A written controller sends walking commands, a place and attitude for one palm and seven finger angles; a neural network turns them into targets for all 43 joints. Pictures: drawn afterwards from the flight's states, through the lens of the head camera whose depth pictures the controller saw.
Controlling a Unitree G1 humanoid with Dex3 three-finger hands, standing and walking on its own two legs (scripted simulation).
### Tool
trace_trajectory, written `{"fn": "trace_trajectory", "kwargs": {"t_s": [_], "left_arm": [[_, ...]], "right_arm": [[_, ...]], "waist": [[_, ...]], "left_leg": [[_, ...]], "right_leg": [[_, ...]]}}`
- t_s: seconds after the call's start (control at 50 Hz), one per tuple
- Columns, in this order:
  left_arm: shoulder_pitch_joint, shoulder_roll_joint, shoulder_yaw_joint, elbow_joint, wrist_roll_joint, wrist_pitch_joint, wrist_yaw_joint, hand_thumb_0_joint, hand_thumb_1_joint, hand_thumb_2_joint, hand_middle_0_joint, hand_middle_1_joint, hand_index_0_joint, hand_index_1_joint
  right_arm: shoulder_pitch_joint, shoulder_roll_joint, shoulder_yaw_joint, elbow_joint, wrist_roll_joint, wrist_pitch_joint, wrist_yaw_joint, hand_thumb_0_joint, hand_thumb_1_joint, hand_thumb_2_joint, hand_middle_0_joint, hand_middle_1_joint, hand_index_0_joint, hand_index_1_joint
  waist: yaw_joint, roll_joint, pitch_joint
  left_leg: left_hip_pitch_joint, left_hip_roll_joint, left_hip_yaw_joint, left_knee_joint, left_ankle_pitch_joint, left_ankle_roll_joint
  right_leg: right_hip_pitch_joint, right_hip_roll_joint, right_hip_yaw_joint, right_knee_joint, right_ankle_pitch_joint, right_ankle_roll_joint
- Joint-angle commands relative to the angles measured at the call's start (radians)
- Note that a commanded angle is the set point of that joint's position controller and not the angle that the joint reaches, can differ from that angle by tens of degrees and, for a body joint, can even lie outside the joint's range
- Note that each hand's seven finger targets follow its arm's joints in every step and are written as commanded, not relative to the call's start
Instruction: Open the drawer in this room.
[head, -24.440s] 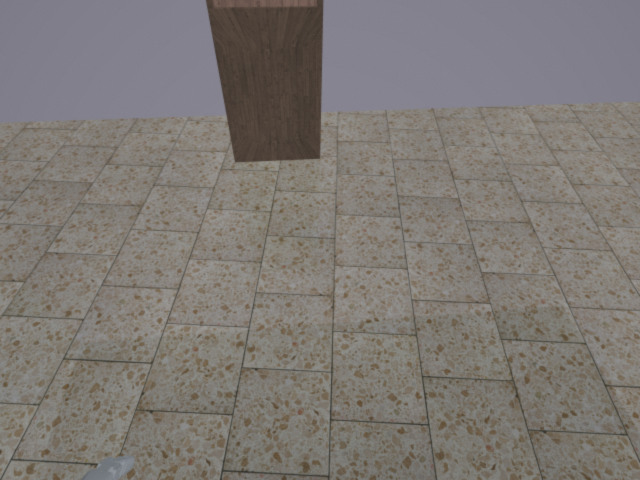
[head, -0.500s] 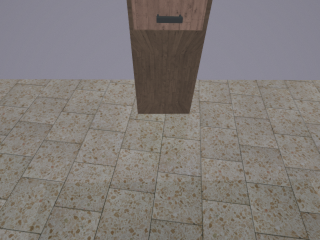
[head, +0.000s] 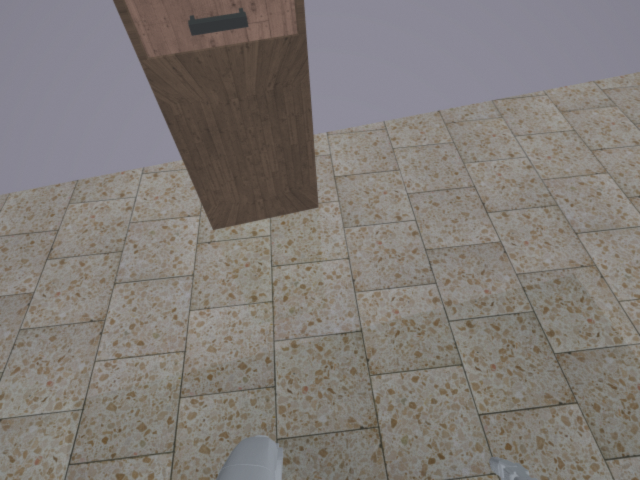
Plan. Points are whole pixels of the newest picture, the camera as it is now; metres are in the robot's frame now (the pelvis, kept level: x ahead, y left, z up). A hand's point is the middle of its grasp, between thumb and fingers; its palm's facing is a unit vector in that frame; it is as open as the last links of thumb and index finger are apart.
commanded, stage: walk to a spot facing it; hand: left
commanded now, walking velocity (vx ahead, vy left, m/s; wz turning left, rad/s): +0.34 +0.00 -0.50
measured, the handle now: (217, 19) +1.07 +0.36 +0.04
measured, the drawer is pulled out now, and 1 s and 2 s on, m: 0.00 0.00 0.00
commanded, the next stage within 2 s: none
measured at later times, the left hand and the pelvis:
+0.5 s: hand (174, 381) +0.26 +0.29 -0.18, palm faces -0.21 -0.95 -0.21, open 7.4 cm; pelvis +0.18 +0.08 -0.01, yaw -16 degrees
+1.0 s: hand (309, 256) +0.52 +0.09 -0.17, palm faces -0.58 -0.78 -0.22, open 7.4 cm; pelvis +0.31 +0.01 -0.02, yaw -34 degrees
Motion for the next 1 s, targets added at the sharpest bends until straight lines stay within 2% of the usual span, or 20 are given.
{"fn": "trace_trajectory", "kwargs": {"t_s": [0.0,0.18,0.22,0.26,0.28,0.3,0.32,0.34,0.4,0.48,0.56,0.68,0.76,0.8,0.82,0.84,0.86,0.88,0.92,0.98], "left_arm": [[0.119,0.185,0.043,-0.029,-0.004,-0.03,0.007,0.0,0.9,0.9,-0.2,-0.3,-0.2,-0.3],[0.14,0.203,0.043,-0.027,0.005,-0.023,0.018,0.0,0.9,0.9,-0.2,-0.3,-0.2,-0.3],[0.108,0.221,0.047,-0.038,0.005,-0.018,0.019,0.0,0.9,0.9,-0.2,-0.3,-0.2,-0.3],[0.036,0.234,0.054,-0.051,-0.002,-0.017,0.018,0.0,0.9,0.9,-0.2,-0.3,-0.2,-0.3],[0.004,0.219,0.055,-0.064,-0.009,-0.019,0.015,0.0,0.9,0.9,-0.2,-0.3,-0.2,-0.3],[0.027,0.16,0.049,-0.08,-0.023,-0.016,0.003,0.0,0.9,0.9,-0.2,-0.3,-0.2,-0.3],[0.031,0.13,0.036,-0.096,-0.02,-0.021,-0.001,0.0,0.9,0.9,-0.2,-0.3,-0.2,-0.3],[-0.012,0.149,0.04,-0.105,-0.012,-0.019,-0.002,0.0,0.9,0.9,-0.2,-0.3,-0.2,-0.3],[-0.031,0.138,0.053,-0.082,0.007,0.01,-0.028,0.0,0.9,0.9,-0.2,-0.3,-0.2,-0.3],[-0.011,0.088,0.047,-0.081,0.007,0.044,-0.033,0.0,0.9,0.9,-0.2,-0.3,-0.2,-0.3],[-0.104,0.074,0.043,-0.121,0.007,0.062,-0.034,0.0,0.9,0.9,-0.2,-0.3,-0.2,-0.3],[-0.298,0.075,0.025,-0.182,0.002,0.059,-0.037,0.0,0.9,0.9,-0.2,-0.3,-0.2,-0.3],[-0.247,0.113,0.03,-0.179,0.006,0.045,-0.026,0.0,0.9,0.9,-0.2,-0.3,-0.2,-0.3],[-0.046,0.181,0.05,-0.13,0.01,0.019,-0.018,0.0,0.9,0.9,-0.2,-0.3,-0.2,-0.3],[0.065,0.297,0.067,-0.1,0.01,0.006,-0.006,0.0,0.9,0.9,-0.2,-0.3,-0.2,-0.3],[0.106,0.362,0.079,-0.074,-0.022,0.011,0.013,0.0,0.9,0.9,-0.2,-0.3,-0.2,-0.3],[0.068,0.34,0.073,-0.087,-0.03,0.021,0.026,0.0,0.9,0.9,-0.2,-0.3,-0.2,-0.3],[-0.015,0.304,0.067,-0.122,-0.029,0.024,0.03,0.0,0.9,0.9,-0.2,-0.3,-0.2,-0.3],[-0.132,0.262,0.049,-0.149,-0.03,0.032,0.032,0.0,0.9,0.9,-0.2,-0.3,-0.2,-0.3],[-0.202,0.243,0.044,-0.166,-0.014,0.025,0.027,0.0,0.9,0.9,-0.2,-0.3,-0.2,-0.3]], "right_arm": [[-0.025,-0.047,-0.001,-0.077,0.002,-0.017,-0.002,0.0,-0.9,-0.9,0.2,0.3,0.2,0.3],[-0.19,-0.043,0.018,-0.171,0.013,-0.042,0.002,0.0,-0.9,-0.9,0.2,0.3,0.2,0.3],[-0.16,-0.047,0.018,-0.169,0.017,-0.051,0.001,0.0,-0.9,-0.9,0.2,0.3,0.2,0.3],[-0.004,-0.073,0.009,-0.123,0.017,-0.064,-0.012,0.0,-0.9,-0.9,0.2,0.3,0.2,0.3],[0.158,-0.132,-0.004,-0.074,0.016,-0.072,-0.025,0.0,-0.9,-0.9,0.2,0.3,0.2,0.3],[0.309,-0.252,-0.035,-0.037,0.001,-0.081,-0.034,0.0,-0.9,-0.9,0.2,0.3,0.2,0.3],[0.379,-0.288,-0.034,-0.02,0.004,-0.07,-0.032,0.0,-0.9,-0.9,0.2,0.3,0.2,0.3],[0.328,-0.258,-0.024,-0.039,0.009,-0.057,-0.029,0.0,-0.9,-0.9,0.2,0.3,0.2,0.3],[0.169,-0.101,0.017,-0.066,0.006,-0.074,-0.028,0.0,-0.9,-0.9,0.2,0.3,0.2,0.3],[0.211,-0.061,0.025,-0.029,0.014,-0.091,-0.039,0.0,-0.9,-0.9,0.2,0.3,0.2,0.3],[0.26,-0.055,0.026,0.001,0.013,-0.086,-0.044,0.0,-0.9,-0.9,0.2,0.3,0.2,0.3],[0.341,-0.089,0.006,0.04,0.001,-0.066,-0.044,0.0,-0.9,-0.9,0.2,0.3,0.2,0.3],[0.345,-0.126,-0.012,0.036,0.008,-0.051,-0.04,0.0,-0.9,-0.9,0.2,0.3,0.2,0.3],[0.311,-0.144,-0.014,0.008,0.021,-0.047,-0.034,0.0,-0.9,-0.9,0.2,0.3,0.2,0.3],[0.317,-0.095,0.0,-0.025,0.039,-0.04,-0.025,0.0,-0.9,-0.9,0.2,0.3,0.2,0.3],[0.279,-0.061,0.006,-0.062,0.041,-0.031,-0.034,0.0,-0.9,-0.9,0.2,0.3,0.2,0.3],[0.23,-0.074,0.009,-0.081,0.042,-0.021,-0.043,0.0,-0.9,-0.9,0.2,0.3,0.2,0.3],[0.213,-0.052,0.013,-0.079,0.034,-0.011,-0.036,0.0,-0.9,-0.9,0.2,0.3,0.2,0.3],[0.181,-0.075,0.006,-0.065,0.017,0.009,-0.034,0.0,-0.9,-0.9,0.2,0.3,0.2,0.3],[0.234,-0.06,0.007,-0.046,0.01,0.034,-0.035,0.0,-0.9,-0.9,0.2,0.3,0.2,0.3]], "waist": [[0.01,-0.115,-0.07],[0.052,-0.163,-0.024],[0.038,-0.169,-0.048],[-0.045,-0.14,-0.107],[-0.115,-0.058,-0.196],[-0.163,0.22,-0.312],[-0.161,0.313,-0.321],[-0.149,0.199,-0.201],[-0.049,0.149,-0.017],[-0.01,0.103,-0.061],[-0.016,0.098,-0.033],[-0.079,0.116,-0.018],[-0.052,0.134,-0.087],[0.056,0.084,-0.202],[0.094,-0.148,-0.328],[0.087,-0.241,-0.411],[0.069,-0.117,-0.344],[0.045,-0.131,-0.28],[-0.011,-0.033,-0.195],[-0.074,-0.076,-0.142]], "left_leg": [[-0.141,0.01,-0.026,-0.033,0.054,-0.024],[-0.084,-0.026,0.009,-0.354,-0.019,-0.015],[0.039,-0.051,0.022,-0.464,-0.037,0.001],[0.311,-0.078,0.036,-0.643,0.063,0.009],[0.575,-0.029,-0.003,-0.709,0.128,0.024],[0.825,0.246,-0.309,-0.737,0.12,0.093],[0.839,0.421,-0.504,-0.813,0.143,0.164],[0.685,0.428,-0.489,-0.842,0.072,0.202],[0.401,0.286,-0.222,-0.923,0.008,0.124],[0.42,0.216,0.042,-0.853,0.497,0.086],[0.451,0.216,0.115,-0.83,0.67,0.104],[0.584,0.231,0.183,-0.768,0.781,0.155],[0.633,0.245,0.234,-0.593,1.045,0.135],[0.474,0.221,0.252,-0.258,0.889,0.072],[0.123,0.084,0.255,0.054,0.102,0.009],[-0.045,-0.039,0.138,0.342,-0.402,-0.029],[-0.035,0.007,-0.007,0.326,-0.342,-0.006],[-0.066,0.037,-0.031,0.284,-0.255,-0.011],[-0.008,0.056,-0.033,0.205,-0.153,-0.018],[0.067,0.04,-0.019,0.099,-0.101,-0.031]], "right_leg": [[0.176,-0.228,0.291,-0.187,0.185,-0.066],[0.212,-0.244,0.336,-0.141,0.354,-0.11],[0.179,-0.236,0.338,-0.098,0.398,-0.099],[0.068,-0.184,0.294,0.034,0.427,-0.055],[-0.051,-0.121,0.246,0.196,0.376,-0.016],[-0.273,0.011,0.116,0.485,-0.03,0.04],[-0.426,0.023,0.077,0.713,-0.354,0.063],[-0.433,-0.043,0.098,0.79,-0.323,0.059],[-0.411,-0.118,0.049,0.85,-0.114,0.078],[-0.407,-0.114,0.007,0.868,0.007,0.1],[-0.471,-0.119,-0.029,0.789,0.058,0.113],[-0.446,-0.096,-0.119,0.434,0.019,0.104],[-0.273,-0.028,-0.167,0.254,-0.02,0.059],[0.094,-0.042,-0.125,0.04,0.168,0.026],[0.45,-0.307,0.221,0.069,0.711,-0.086],[0.515,-0.504,0.461,0.1,1.239,-0.214],[0.426,-0.479,0.347,0.063,1.081,-0.233],[0.336,-0.414,0.328,0.018,0.864,-0.187],[0.14,-0.327,0.254,-0.033,0.634,-0.122],[-0.051,-0.255,0.183,-0.089,0.491,-0.074]]}}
